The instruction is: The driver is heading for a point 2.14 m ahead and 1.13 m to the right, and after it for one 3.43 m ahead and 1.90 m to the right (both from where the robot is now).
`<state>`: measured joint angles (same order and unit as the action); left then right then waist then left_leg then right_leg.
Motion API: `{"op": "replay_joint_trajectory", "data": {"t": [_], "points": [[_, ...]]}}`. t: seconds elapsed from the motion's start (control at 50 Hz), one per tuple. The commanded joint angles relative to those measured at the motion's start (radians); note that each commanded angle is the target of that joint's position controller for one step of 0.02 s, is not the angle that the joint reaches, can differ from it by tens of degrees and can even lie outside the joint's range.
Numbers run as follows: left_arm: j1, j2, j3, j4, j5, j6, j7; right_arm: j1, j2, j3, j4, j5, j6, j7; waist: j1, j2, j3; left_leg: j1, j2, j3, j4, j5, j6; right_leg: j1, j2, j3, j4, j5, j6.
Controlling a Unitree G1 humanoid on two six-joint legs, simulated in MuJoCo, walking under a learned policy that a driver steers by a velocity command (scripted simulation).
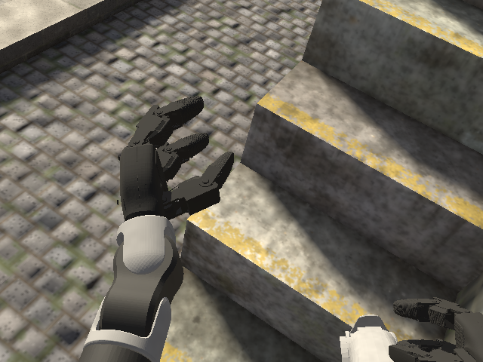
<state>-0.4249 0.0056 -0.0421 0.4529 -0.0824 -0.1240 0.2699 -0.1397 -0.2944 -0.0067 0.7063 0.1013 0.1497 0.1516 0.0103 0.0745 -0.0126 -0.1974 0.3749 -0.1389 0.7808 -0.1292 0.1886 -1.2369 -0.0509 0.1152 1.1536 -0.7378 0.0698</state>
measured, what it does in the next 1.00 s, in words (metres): goes down, turning right: right foot 0.15 m lower, then left foot 0.66 m lower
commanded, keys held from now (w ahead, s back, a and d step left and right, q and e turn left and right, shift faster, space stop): w+e+shift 1.00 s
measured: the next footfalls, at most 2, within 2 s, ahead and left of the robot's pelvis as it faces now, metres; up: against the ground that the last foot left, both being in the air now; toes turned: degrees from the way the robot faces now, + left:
right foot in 0.10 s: +0.30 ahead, -0.25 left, -0.15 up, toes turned +19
left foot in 0.16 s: -0.36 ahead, +0.26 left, -0.80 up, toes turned -7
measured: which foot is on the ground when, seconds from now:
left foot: up 0.00-0.14, down 0.16-0.24, up 0.26-0.42, down 0.44-0.56, up 0.58-0.72, down 0.74-1.00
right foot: up 0.00-0.08, down 0.10-0.14, up 0.16-0.32, down 0.34-0.42, up 0.44-0.70, down 0.72-0.76, up 0.78-1.00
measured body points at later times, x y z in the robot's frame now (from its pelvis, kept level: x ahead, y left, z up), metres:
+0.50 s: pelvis -0.37 +0.32 -0.66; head -0.24 +0.58 -0.32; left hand -0.60 +0.42 -0.84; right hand +0.06 +0.23 -0.67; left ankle -0.59 +0.28 -1.38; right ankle -0.28 +0.10 -0.87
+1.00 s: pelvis -0.68 +0.68 -0.91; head -0.49 +0.70 -0.51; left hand -0.52 +1.02 -1.06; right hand -0.36 +0.49 -1.05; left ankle -0.48 +0.86 -1.40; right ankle -0.74 +0.57 -1.19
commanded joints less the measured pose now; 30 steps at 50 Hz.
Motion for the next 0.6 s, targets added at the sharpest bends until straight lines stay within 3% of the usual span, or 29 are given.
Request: {"op": "replay_joint_trajectory", "data": {"t": [0.02, 0.06, 0.08, 0.1, 0.12, 0.14, 0.16, 0.18, 0.2, 0.22, 0.24, 0.26, 0.28, 0.3, 0.32, 0.34, 0.36, 0.38, 0.4, 0.42, 0.44, 0.46, 0.48, 0.5, 0.52, 0.54, 0.56, 0.58, 0.6], "points": [[0.243, 0.074, 0.078, 0.054, -0.012, 0.021, -0.01, -0.049, 0.183, 0.076, 0.006, 0.016, -0.051, 0.086, 0.096, -0.067, 0.064, 0.077, 0.018, -0.064, -0.52, 0.349, 0.034, 0.045, 0.161, -0.127, 0.314, 0.264, 0.062], [0.123, 0.041, 0.068, -0.006, -0.039, 0.031, -0.025, 0.078, 0.183, 0.077, 0.088, 0.007, -0.075, 0.111, 0.0, 0.024, 0.119, 0.046, 0.007, 0.007, -0.55, 0.622, 0.04, 0.016, 0.18, -0.168, 0.413, 0.26, 0.064], [0.098, 0.001, 0.042, -0.031, -0.033, 0.023, -0.044, 0.054, 0.195, 0.078, 0.079, 0.008, -0.084, 0.111, -0.013, -0.02, 0.141, -0.008, 0.014, -0.007, -0.549, 0.515, 0.027, 0.042, 0.176, -0.181, 0.377, 0.344, 0.064], [0.018, -0.011, 0.039, -0.061, -0.017, 0.012, -0.049, 0.082, 0.183, 0.069, 0.101, -0.027, -0.089, 0.113, -0.057, -0.023, 0.112, 0.054, 0.028, -0.015, -0.475, 0.593, 0.027, -0.023, 0.159, -0.139, 0.379, 0.346, 0.043], [0.015, -0.007, 0.042, -0.094, 0.014, 0.021, -0.026, 0.103, 0.128, 0.062, 0.11, 0.003, -0.071, 0.102, -0.04, -0.052, 0.117, 0.113, 0.063, -0.059, -0.476, 0.566, 0.006, -0.21, 0.165, -0.118, 0.448, 0.269, 0.033], [-0.033, -0.005, 0.064, -0.123, 0.035, 0.056, 0.021, 0.117, 0.117, 0.06, 0.156, 0.027, -0.066, 0.099, -0.063, -0.112, 0.224, 0.211, 0.128, -0.175, -0.575, 0.446, -0.041, -0.564, 0.215, -0.173, 0.609, 0.223, 0.077], [-0.072, -0.083, 0.054, -0.161, 0.015, 0.058, 0.039, 0.059, 0.179, 0.093, 0.172, 0.031, -0.07, 0.098, -0.058, -0.022, 0.383, 0.025, 0.186, -0.182, -0.831, 0.484, -0.082, -0.589, 0.235, -0.225, 0.849, 0.158, 0.09], [-0.032, -0.14, 0.037, -0.159, 0.007, 0.092, 0.04, -0.013, 0.199, 0.11, 0.206, -0.003, -0.06, 0.105, -0.01, 0.044, 0.464, -0.014, 0.138, -0.107, -0.825, 0.499, -0.179, -0.7, 0.281, -0.312, 1.103, 0.075, 0.097], [-0.054, -0.199, -0.034, -0.311, -0.048, 0.039, 0.061, 0.05, 0.1, 0.074, 0.175, -0.095, -0.084, 0.13, 0.038, 0.543, 0.521, -0.2, -0.012, 0.259, -0.465, 1.614, -0.224, -0.745, 0.435, -0.561, 1.265, -0.117, 0.128], [0.035, -0.214, -0.041, -0.263, -0.07, -0.001, 0.094, 0.092, 0.046, 0.028, 0.209, -0.123, -0.083, 0.177, 0.081, 0.927, 0.437, -0.096, -0.146, 0.55, -0.301, 2.018, -0.253, -0.791, 0.492, -0.704, 1.457, -0.274, 0.135], [0.299, -0.075, -0.043, -0.151, -0.059, -0.023, 0.112, -0.191, -0.087, -0.041, 0.167, -0.191, -0.077, 0.245, 0.275, 0.965, 0.206, -0.572, -0.198, 0.587, -0.512, 0.995, -0.059, -0.146, 0.446, -0.758, 1.404, 0.17, 0.107], [0.947, 0.098, 0.04, -0.032, -0.085, -0.007, 0.092, -0.572, -0.464, -0.187, 0.142, -0.073, -0.11, 0.236, 0.778, 1.534, -0.216, -0.372, -0.095, 0.612, -0.471, 1.181, -0.042, 0.401, 0.288, -0.551, 1.372, 0.221, 0.056], [1.473, 0.316, 0.104, 0.133, -0.055, 0.029, 0.033, -0.762, -0.536, -0.249, 0.024, 0.001, -0.147, 0.153, 1.022, 1.554, -0.735, 0.267, -0.078, 0.387, 0.116, 1.95, -0.078, 0.731, 0.285, -0.101, 0.952, -0.054, 0.05], [1.209, 0.522, 0.169, 0.206, -0.125, 0.04, -0.068, -0.785, -0.392, -0.232, -0.098, -0.008, -0.154, 0.061, 0.842, 0.817, -0.845, 0.417, -0.174, 0.264, 0.373, 1.67, -0.032, 0.949, 0.356, -0.062, 0.433, 0.412, 0.086], [0.482, 0.396, 0.139, 0.208, -0.082, 0.021, -0.176, -0.524, -0.051, -0.123, -0.059, -0.078, -0.127, -0.004, 0.349, 0.24, -0.682, 0.511, -0.386, 0.195, 0.534, 0.41, -0.041, 0.733, 0.428, 0.125, -0.037, 0.319, 0.069], [0.25, 0.113, 0.048, 0.23, -0.038, 0.001, -0.256, -0.356, 0.103, -0.06, -0.02, -0.101, -0.133, -0.026, 0.159, 0.272, -0.394, 0.341, -0.342, -0.019, 0.623, 0.32, -0.026, 0.664, 0.453, 0.187, -0.006, 0.276, -0.011], [0.274, 0.094, 0.023, 0.289, 0.048, 0.035, -0.208, -0.3, 0.127, -0.038, -0.106, -0.093, -0.09, -0.025, 0.032, 0.136, -0.191, 0.048, -0.416, -0.201, 0.426, 0.029, -0.109, 0.551, 0.357, 0.657, -0.116, 0.804, -0.182], [0.352, 0.082, 0.02, 0.337, 0.058, 0.087, -0.061, -0.158, 0.108, -0.028, -0.067, -0.016, -0.033, 0.006, -0.05, 0.073, -0.013, 0.128, -0.256, -0.387, 0.053, -0.048, -0.14, 0.362, 0.158, 0.835, -0.221, 0.865, -0.277], [0.249, 0.035, 0.08, 0.347, 0.123, 0.049, 0.015, 0.04, 0.117, -0.007, 0.106, 0.015, -0.023, -0.091, -0.062, -0.121, 0.1, -0.143, 0.112, -0.863, -0.34, -0.421, -0.134, 0.309, -0.041, 0.83, 0.149, 0.838, -0.282], [0.382, -0.175, 0.056, 0.345, 0.144, 0.038, 0.061, 0.013, 0.142, 0.035, 0.217, 0.018, -0.033, -0.105, 0.079, 0.225, 0.153, -0.037, 0.337, -0.795, -0.85, -0.138, -0.136, -0.024, 0.008, 0.484, 0.635, 0.422, -0.133], [0.691, -0.099, 0.074, 0.531, 0.135, 0.12, 0.017, 0.035, 0.16, 0.049, 0.308, 0.045, 0.011, -0.082, 0.03, 0.684, 0.121, 0.489, 0.092, -0.238, -0.784, 0.838, -0.347, -0.485, 0.251, -0.033, 1.191, -0.023, -0.062], [0.61, -0.145, 0.074, 0.469, 0.108, 0.145, -0.024, 0.153, 0.116, 0.092, 0.395, 0.028, -0.001, -0.099, -0.012, 0.874, 0.203, 0.464, -0.076, -0.056, -0.015, 2.116, -0.574, -0.8, 0.316, -0.14, 1.677, -0.314, -0.074], [0.659, -0.085, 0.077, 0.429, 0.07, 0.11, -0.005, 0.225, -0.036, 0.035, 0.463, -0.004, 0.018, -0.082, -0.013, 0.837, 0.174, 0.353, -0.198, 0.072, 0.137, 2.136, -0.718, -0.765, 0.321, -0.352, 1.776, -0.203, -0.061], [0.503, -0.017, 0.08, 0.429, 0.086, 0.097, 0.01, 0.245, -0.065, 0.009, 0.464, 0.008, 0.037, -0.071, -0.101, 0.579, 0.219, 0.198, -0.283, 0.008, 0.086, 1.746, -0.724, -0.835, 0.353, -0.462, 1.74, -0.103, -0.058], [0.601, -0.004, 0.085, 0.466, 0.123, 0.077, -0.011, 0.183, -0.088, -0.018, 0.432, -0.01, 0.057, -0.106, -0.056, 0.563, 0.206, 0.108, -0.387, 0.087, -0.041, 1.677, -0.954, -0.672, 0.433, -0.56, 1.484, -0.168, -0.095], [0.798, 0.148, 0.139, 0.507, 0.129, 0.021, -0.065, -0.02, -0.158, -0.058, 0.348, 0.0, 0.041, -0.157, 0.058, 0.624, 0.08, -0.123, -0.548, 0.26, -0.198, 1.861, -1.358, -0.221, 0.52, -0.791, 0.981, -0.417, -0.071], [0.968, 0.461, 0.272, 0.501, 0.04, -0.057, -0.104, -0.295, -0.297, -0.129, 0.309, 0.081, 0.016, -0.223, 0.354, 0.374, -0.106, -0.453, -0.736, 0.334, 0.723, 1.82, -1.625, 0.245, 0.267, -0.531, 0.118, -0.554, -0.241], [0.814, 0.665, 0.433, 0.617, -0.113, -0.191, -0.151, -0.354, -0.497, -0.264, 0.32, 0.181, -0.025, -0.323, 0.663, -1.165, -0.565, -0.698, -0.63, -0.218, 2.731, -0.85, -1.41, 0.418, -0.283, 0.231, -0.361, 0.481, -0.485], [0.671, 0.307, 0.37, 0.539, -0.101, -0.359, -0.115, -1.128, -0.325, -0.165, -0.097, 0.027, -0.108, -0.389, 0.848, -1.554, -0.423, -1.184, -0.148, -1.144, 3.31, -2.516, -1.027, 0.176, -0.615, 0.804, 0.034, 1.132, -0.491]]}}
